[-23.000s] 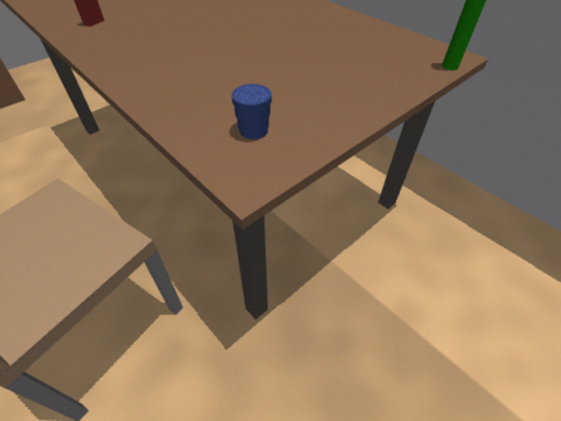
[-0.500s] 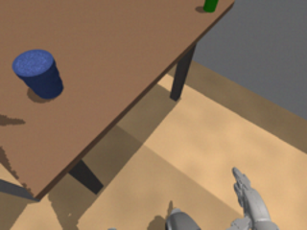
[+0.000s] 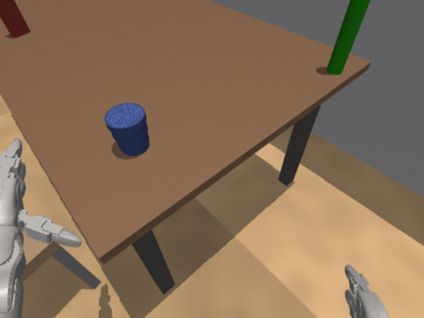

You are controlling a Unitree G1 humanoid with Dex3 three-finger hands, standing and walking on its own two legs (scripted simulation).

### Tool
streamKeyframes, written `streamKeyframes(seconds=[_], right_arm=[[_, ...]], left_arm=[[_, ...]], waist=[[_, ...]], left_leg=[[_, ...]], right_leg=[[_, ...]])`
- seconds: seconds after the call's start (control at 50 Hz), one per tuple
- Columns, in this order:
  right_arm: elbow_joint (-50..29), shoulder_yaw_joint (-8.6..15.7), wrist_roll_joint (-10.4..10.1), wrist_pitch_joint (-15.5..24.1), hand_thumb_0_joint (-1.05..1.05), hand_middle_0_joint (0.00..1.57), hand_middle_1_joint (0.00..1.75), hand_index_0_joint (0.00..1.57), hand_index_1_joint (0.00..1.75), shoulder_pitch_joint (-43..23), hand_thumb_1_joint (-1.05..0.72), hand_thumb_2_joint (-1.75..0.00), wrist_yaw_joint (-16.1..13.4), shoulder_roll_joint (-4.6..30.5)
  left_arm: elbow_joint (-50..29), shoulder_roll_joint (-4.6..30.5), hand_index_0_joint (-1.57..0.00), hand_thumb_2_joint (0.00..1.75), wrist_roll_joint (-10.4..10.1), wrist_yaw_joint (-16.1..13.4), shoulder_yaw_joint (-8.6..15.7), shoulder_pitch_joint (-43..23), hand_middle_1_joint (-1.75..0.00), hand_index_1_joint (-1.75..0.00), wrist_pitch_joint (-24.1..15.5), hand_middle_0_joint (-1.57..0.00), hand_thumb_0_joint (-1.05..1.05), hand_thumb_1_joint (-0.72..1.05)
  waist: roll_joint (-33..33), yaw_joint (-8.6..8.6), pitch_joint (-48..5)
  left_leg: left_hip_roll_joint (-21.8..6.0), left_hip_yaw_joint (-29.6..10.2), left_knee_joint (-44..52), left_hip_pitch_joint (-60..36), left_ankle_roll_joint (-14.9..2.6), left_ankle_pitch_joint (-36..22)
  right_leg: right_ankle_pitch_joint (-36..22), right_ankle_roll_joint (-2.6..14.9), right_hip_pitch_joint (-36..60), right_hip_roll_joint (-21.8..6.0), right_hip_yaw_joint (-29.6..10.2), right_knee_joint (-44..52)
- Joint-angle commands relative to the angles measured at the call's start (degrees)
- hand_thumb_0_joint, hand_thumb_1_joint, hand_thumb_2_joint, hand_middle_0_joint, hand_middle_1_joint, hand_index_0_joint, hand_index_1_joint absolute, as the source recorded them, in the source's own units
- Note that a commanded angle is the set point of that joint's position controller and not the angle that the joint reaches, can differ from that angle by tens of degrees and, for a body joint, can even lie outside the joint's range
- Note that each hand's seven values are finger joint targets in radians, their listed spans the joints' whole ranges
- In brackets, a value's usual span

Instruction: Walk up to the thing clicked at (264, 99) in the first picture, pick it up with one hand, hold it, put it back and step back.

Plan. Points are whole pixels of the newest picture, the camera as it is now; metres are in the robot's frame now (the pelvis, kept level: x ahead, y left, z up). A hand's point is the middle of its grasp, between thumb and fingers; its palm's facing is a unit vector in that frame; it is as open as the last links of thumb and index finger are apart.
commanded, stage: sink last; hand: left
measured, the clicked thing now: (130, 131) +0.54 +0.21 +0.04
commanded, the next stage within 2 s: home in 0.50 s
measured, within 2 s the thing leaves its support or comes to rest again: neither
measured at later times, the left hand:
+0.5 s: hand out of the picture +0.15 +0.25 +0.16, palm faces +0.42 -0.80 -0.43, open 17.5 cm
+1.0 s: hand out of the picture +0.13 +0.21 +0.01, palm faces +0.25 -0.93 -0.28, open 17.5 cm
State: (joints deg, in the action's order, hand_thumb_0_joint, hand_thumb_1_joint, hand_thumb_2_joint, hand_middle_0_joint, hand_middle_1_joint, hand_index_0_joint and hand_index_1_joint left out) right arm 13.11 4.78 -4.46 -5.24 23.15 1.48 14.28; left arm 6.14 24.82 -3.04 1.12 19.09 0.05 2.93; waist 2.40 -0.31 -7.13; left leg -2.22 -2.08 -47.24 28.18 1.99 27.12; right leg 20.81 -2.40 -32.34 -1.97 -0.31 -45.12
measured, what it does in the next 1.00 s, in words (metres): stands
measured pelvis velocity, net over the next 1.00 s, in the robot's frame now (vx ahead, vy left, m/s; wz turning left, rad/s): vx -0.03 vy -0.01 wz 0.02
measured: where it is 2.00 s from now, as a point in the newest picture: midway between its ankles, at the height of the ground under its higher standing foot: outside the picture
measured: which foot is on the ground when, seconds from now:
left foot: down 0.00-1.00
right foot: down 0.00-1.00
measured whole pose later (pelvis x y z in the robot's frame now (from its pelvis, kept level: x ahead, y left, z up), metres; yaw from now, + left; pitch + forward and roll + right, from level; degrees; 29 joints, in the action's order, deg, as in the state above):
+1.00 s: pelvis -0.03 -0.01 +0.00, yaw +1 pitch +4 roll +0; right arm 16.5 1.6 -1.8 6.1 22.0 -2.8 8.7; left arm -4.3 12.0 -2.6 -1.1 8.7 31.3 -9.0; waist 0.5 -2.1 -1.6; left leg -0.9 -2.7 -47.5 26.7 2.1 24.7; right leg 19.5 -2.2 -31.0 -3.2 0.0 -46.7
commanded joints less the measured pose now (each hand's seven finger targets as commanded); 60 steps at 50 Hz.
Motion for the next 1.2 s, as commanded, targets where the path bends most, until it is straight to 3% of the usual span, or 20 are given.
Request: streamKeyframes(seconds=[0.0,0.1,0.14,0.16,0.18,0.2,0.24,0.28,0.3,0.4,0.42,0.52,0.6,0.66,0.76,0.92,0.98,1.02,1.1,1.18], right_arm=[[-10.95,5.27,-0.01,2.68,0.00,0.06,0.05,0.05,0.05,-1.44,0.52,-0.06,-1.68,7.12],[-10.66,6.39,0.55,4.09,0.00,0.06,0.05,0.05,0.05,-2.03,0.52,-0.06,-3.76,6.76],[-10.86,3.83,0.76,4.49,0.00,0.06,0.05,0.05,0.05,-0.83,0.53,-0.05,-3.68,4.02],[-12.09,5.62,0.70,4.77,0.00,0.06,0.05,0.05,0.05,-1.00,0.53,-0.05,-3.92,5.46],[-11.20,7.00,0.82,5.00,0.00,0.06,0.05,0.05,0.05,-0.01,0.54,-0.05,-4.16,6.11],[-9.13,5.28,0.89,4.96,0.00,0.06,0.05,0.05,0.05,2.32,0.53,-0.05,-3.84,3.87],[-12.78,8.69,0.67,5.51,0.00,0.06,0.05,0.05,0.05,1.12,0.52,-0.05,-4.14,6.76],[-11.70,6.45,0.56,5.79,0.00,0.06,0.05,0.05,0.05,2.13,0.53,-0.05,-3.93,3.79],[-10.88,8.11,0.60,5.86,0.00,0.06,0.05,0.05,0.05,1.56,0.52,-0.06,-4.07,4.83],[-13.84,8.14,0.80,7.98,0.00,0.05,0.05,0.05,0.05,-2.96,0.51,-0.06,-4.97,5.26],[-7.53,9.66,0.97,7.78,0.00,0.05,0.05,0.05,0.05,1.85,0.52,-0.06,-5.26,5.54],[-12.81,6.13,0.80,10.30,0.00,0.06,0.05,0.05,0.05,0.91,0.51,-0.06,-4.64,4.07],[-12.09,7.96,1.01,11.80,0.00,0.12,0.13,0.12,0.13,-0.91,0.41,-0.14,-5.00,5.67],[-11.79,4.17,1.14,13.07,0.00,0.13,0.17,0.13,0.17,-1.50,0.17,-0.38,-4.86,2.75],[-7.58,-3.56,1.40,14.26,0.00,0.13,0.19,0.13,0.19,-3.50,-0.23,-0.52,-4.28,-3.47],[-6.58,6.34,2.62,15.12,0.00,0.17,0.24,0.17,0.24,-1.37,-0.57,-0.71,-5.76,7.52],[-6.48,2.33,2.78,15.14,0.00,0.18,0.27,0.18,0.27,-1.59,-0.70,-0.79,-5.85,4.07],[-6.77,-4.45,2.49,15.10,0.00,0.20,0.29,0.20,0.29,-4.06,-0.86,-0.88,-5.25,-2.35],[-7.70,-5.20,3.09,14.24,0.00,0.20,0.30,0.20,0.30,-4.93,-0.90,-0.90,-5.65,-2.58],[-7.03,-0.35,3.47,13.05,0.00,0.20,0.30,0.20,0.30,-0.28,-0.90,-0.90,-6.21,2.35]], left_arm=[[-27.09,16.33,-0.06,0.01,-1.10,-3.23,9.48,-6.22,-0.04,-0.04,-4.16,-0.06,0.00,-0.55],[-32.99,8.46,-0.06,0.02,-1.36,-3.91,6.18,7.65,-0.04,-0.04,-5.11,-0.06,0.00,-0.56],[-38.28,7.36,-0.05,0.02,-1.40,-3.79,5.82,11.68,-0.04,-0.04,-5.87,-0.06,0.00,-0.55],[-37.90,6.33,-0.05,0.02,-1.48,-3.73,5.30,15.70,-0.05,-0.04,-5.97,-0.05,0.00,-0.54],[-40.33,6.07,-0.05,0.02,-1.69,-3.63,5.35,17.70,-0.04,-0.04,-6.27,-0.05,0.00,-0.54],[-40.67,6.41,-0.05,0.02,-1.68,-3.47,6.21,21.08,-0.04,-0.04,-6.39,-0.05,0.00,-0.54],[-46.57,7.24,-0.06,0.02,-1.96,-3.30,7.31,23.17,-0.05,-0.05,-7.47,-0.05,0.00,-0.54],[-46.86,7.90,-0.05,0.02,-2.14,-3.28,9.26,27.89,-0.04,-0.04,-7.96,-0.05,0.00,-0.54],[-46.39,6.99,-0.06,0.03,-2.36,-3.14,8.76,28.90,-0.05,-0.05,-8.27,-0.06,0.00,-0.55],[-39.69,5.28,-0.06,0.04,-2.65,-3.33,9.36,23.07,-0.07,-0.07,-10.62,-0.06,0.00,-0.58],[-38.88,7.50,-0.06,0.04,-2.50,-3.50,10.92,22.78,-0.07,-0.07,-11.16,-0.06,0.00,-0.57],[-39.06,5.73,-0.07,0.04,-1.97,-2.95,9.29,25.45,-0.08,-0.07,-14.54,-0.06,0.00,-0.57],[-39.13,8.28,-0.05,0.07,-1.85,-3.77,11.74,23.65,-0.06,-0.06,-16.41,-0.05,0.00,-0.53],[-35.07,6.14,-0.05,0.05,-1.59,-4.01,9.98,25.99,-0.05,-0.05,-17.14,-0.05,0.00,-0.57],[-28.74,-1.60,-0.05,0.05,-1.16,-3.16,1.40,27.87,-0.06,-0.06,-17.94,-0.05,0.00,-0.57],[-23.35,-2.81,-0.05,0.06,0.35,-3.06,-3.90,29.40,-0.06,-0.06,-15.97,-0.05,0.00,-0.56],[-20.44,-5.02,-0.05,0.03,0.95,-3.41,-8.09,27.33,-0.05,-0.05,-14.26,-0.04,0.00,-0.61],[-17.34,-8.32,-0.05,0.05,1.57,-3.27,-12.99,25.46,-0.06,-0.05,-13.60,-0.05,0.00,-0.58],[-9.37,-9.36,-0.05,0.06,1.94,-3.42,-14.57,23.60,-0.06,-0.06,-12.31,-0.05,0.00,-0.54],[-8.10,-5.91,-0.05,0.04,1.84,-4.40,-12.60,23.59,-0.05,-0.05,-10.76,-0.05,0.00,-0.58]], waist=[[2.12,-1.09,-8.47],[0.37,-1.38,-4.68],[0.27,-2.15,-4.58],[-0.81,-1.54,-3.97],[-1.04,-1.35,-3.36],[-0.77,-1.86,-2.88],[-0.52,-1.66,-3.93],[-0.86,-3.02,-1.13],[-1.04,-2.61,1.30],[-5.07,-1.30,6.11],[-4.14,-1.09,7.77],[-3.72,-2.85,3.42],[0.03,-3.39,3.17],[-0.74,-3.75,4.16],[-0.39,-3.92,6.55],[-2.90,0.18,-0.27],[-3.25,0.53,-0.83],[-2.53,-0.01,-0.09],[-2.27,-0.17,-1.42],[2.91,-0.37,-4.86]], left_leg=[[2.62,4.22,7.81,-2.52,-1.02,-17.50],[3.01,4.52,8.09,-2.74,-1.48,-13.91],[3.26,4.69,7.92,-2.52,-1.84,-12.70],[3.36,4.85,8.00,-2.43,-1.96,-12.04],[3.38,4.92,7.90,-2.40,-2.08,-11.51],[3.41,4.71,8.00,-1.86,-1.97,-11.64],[3.46,4.84,7.89,-2.12,-1.95,-11.73],[3.47,4.63,8.22,-0.22,-1.89,-10.77],[3.56,4.65,8.55,1.02,-1.93,-8.99],[3.82,4.64,9.46,2.86,-2.75,-0.27],[4.00,4.82,9.58,3.08,-2.78,0.94],[3.74,4.43,10.88,1.91,-2.76,-0.23],[3.45,3.84,12.26,2.83,-2.47,0.49],[3.64,4.01,11.89,3.57,-2.64,0.91],[3.50,3.94,11.37,4.46,-2.67,-0.75],[3.02,3.42,10.32,-0.32,-2.27,-5.79],[3.04,3.30,8.72,-0.17,-2.10,-9.31],[2.92,3.19,7.78,1.04,-1.88,-11.76],[3.38,3.58,6.52,3.85,-2.14,-9.04],[3.02,3.85,6.51,2.70,-1.13,-11.51]], right_leg=[[-12.24,2.07,10.58,0.95,3.37,5.21],[-9.58,1.69,9.43,0.69,3.30,5.87],[-8.53,1.63,9.57,0.47,3.27,6.29],[-8.18,1.42,9.36,0.43,3.38,6.41],[-7.85,1.27,8.95,0.48,3.51,6.56],[-7.76,1.33,8.99,0.47,3.67,6.02],[-7.94,1.40,8.98,0.51,3.76,5.94],[-6.47,1.45,9.05,0.38,4.14,5.87],[-4.84,1.34,7.86,0.36,4.14,6.22],[4.62,0.67,5.83,-0.20,2.96,9.30],[6.25,0.82,4.55,-0.27,2.56,9.49],[3.53,0.92,9.15,-0.12,3.62,8.12],[2.91,1.13,9.64,0.12,3.75,7.22],[3.86,1.15,9.97,-0.07,3.28,7.96],[2.40,1.28,8.45,0.12,3.50,7.58],[-2.90,1.34,7.73,0.99,4.28,6.11],[-5.31,1.49,6.89,0.71,4.22,5.07],[-6.88,1.75,5.97,0.51,4.16,3.97],[-5.25,1.76,5.75,-0.12,3.68,4.00],[-7.82,2.19,7.44,0.44,3.47,2.59]])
